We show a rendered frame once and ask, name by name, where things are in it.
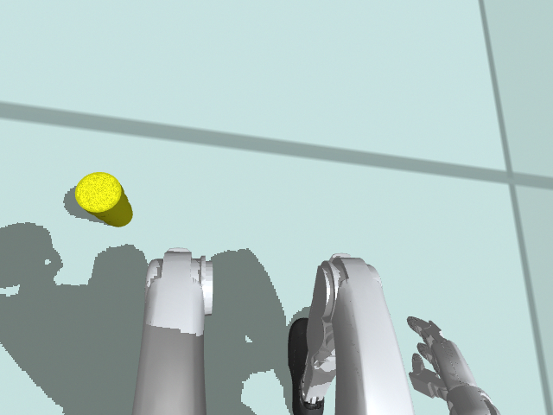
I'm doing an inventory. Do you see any right robot foot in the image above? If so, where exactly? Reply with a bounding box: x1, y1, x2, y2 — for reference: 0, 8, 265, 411
288, 318, 324, 415

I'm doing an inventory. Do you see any right robot arm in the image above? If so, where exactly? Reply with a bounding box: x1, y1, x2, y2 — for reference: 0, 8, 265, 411
446, 386, 501, 415

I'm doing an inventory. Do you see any right robot hand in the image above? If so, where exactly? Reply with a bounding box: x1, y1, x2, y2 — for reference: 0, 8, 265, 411
407, 316, 478, 401

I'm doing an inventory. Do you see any cup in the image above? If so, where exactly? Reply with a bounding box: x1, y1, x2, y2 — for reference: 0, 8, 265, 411
75, 172, 133, 227

